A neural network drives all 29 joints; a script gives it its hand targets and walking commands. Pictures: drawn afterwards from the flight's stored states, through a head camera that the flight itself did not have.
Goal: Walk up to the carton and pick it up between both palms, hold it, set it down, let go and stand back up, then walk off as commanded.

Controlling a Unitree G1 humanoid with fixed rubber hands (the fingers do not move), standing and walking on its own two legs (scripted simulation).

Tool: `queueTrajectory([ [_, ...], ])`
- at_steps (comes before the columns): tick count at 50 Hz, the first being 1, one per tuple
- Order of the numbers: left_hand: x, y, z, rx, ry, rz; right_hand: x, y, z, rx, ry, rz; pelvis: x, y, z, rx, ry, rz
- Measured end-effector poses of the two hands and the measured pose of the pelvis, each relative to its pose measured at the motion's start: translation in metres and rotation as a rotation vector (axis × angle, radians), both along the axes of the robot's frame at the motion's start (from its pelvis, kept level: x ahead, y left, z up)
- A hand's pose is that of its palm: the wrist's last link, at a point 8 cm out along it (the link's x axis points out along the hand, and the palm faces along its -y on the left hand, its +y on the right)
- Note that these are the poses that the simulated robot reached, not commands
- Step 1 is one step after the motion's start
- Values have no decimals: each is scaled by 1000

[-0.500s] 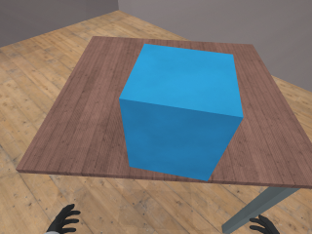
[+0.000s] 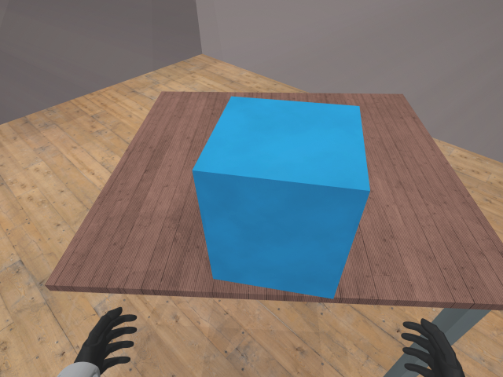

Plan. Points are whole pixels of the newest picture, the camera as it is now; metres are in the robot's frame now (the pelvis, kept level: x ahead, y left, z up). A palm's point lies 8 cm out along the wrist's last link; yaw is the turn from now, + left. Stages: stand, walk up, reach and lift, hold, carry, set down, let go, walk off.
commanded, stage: reach and lift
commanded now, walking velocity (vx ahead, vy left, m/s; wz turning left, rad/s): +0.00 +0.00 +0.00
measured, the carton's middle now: (282, 197) +0.40 -0.02 +0.11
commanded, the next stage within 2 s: none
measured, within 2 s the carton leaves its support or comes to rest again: neither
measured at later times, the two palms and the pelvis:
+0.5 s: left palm (95, 334) +0.18 +0.23 +0.06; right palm (436, 351) +0.18 -0.21 +0.06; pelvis +0.02 +0.02 +0.00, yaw +1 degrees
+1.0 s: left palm (105, 283) +0.22 +0.21 +0.12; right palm (437, 305) +0.21 -0.20 +0.12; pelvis +0.01 +0.02 +0.00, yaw -1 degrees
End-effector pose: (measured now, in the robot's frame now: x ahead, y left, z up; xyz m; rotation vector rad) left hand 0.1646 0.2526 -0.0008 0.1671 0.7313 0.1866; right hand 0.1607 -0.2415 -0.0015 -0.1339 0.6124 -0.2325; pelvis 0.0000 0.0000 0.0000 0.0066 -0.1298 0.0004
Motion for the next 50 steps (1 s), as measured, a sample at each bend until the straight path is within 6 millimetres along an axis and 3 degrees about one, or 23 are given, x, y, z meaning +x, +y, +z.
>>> queueTrajectory([
  [16, 6, -10, 33, -68, -163, -31, 7, 31, 40, 54, -113, -1, 8, 8, 2, -5, 46, 15],
  [27, 20, -22, 64, -104, -298, -64, 19, 33, 68, 61, -238, 3, 17, 18, 3, -10, 51, 6],
  [37, 24, -24, 91, -108, -403, -77, 23, 48, 94, 97, -325, 37, 16, 20, 3, -10, 57, -2],
  [50, 59, -39, 121, -130, -461, -149, 50, 41, 118, 103, -407, 33, 9, 17, 3, -2, 61, -21],
])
